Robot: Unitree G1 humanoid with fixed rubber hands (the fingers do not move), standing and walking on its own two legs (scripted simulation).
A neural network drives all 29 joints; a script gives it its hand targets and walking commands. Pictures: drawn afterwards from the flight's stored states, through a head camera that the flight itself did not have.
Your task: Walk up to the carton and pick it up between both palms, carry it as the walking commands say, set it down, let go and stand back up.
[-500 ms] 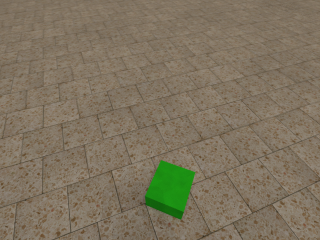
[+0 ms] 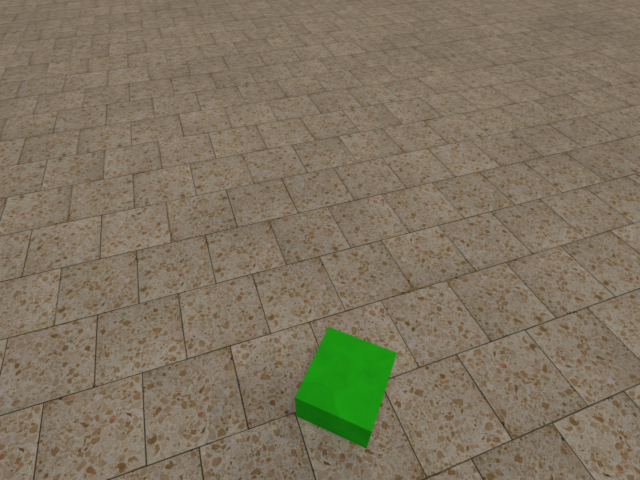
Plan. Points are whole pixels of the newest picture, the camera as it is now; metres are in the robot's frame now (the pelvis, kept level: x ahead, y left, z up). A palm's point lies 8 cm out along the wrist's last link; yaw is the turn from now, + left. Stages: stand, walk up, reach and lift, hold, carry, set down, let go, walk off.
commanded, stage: walk up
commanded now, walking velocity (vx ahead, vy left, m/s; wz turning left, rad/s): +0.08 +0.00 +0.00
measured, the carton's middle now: (346, 384) +0.57 -0.08 -0.70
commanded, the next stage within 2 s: none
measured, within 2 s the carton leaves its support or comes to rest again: neither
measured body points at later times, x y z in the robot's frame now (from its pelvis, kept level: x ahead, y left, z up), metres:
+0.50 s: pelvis +0.09 +0.10 -0.01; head +0.11 +0.08 +0.43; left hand +0.08 +0.38 -0.15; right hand +0.10 -0.14 -0.17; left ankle +0.16 +0.27 -0.74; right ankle -0.02 -0.05 -0.71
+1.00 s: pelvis +0.20 +0.05 +0.00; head +0.24 +0.04 +0.45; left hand +0.28 +0.27 -0.16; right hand +0.16 -0.19 -0.15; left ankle +0.24 +0.19 -0.69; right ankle +0.17 +0.01 -0.74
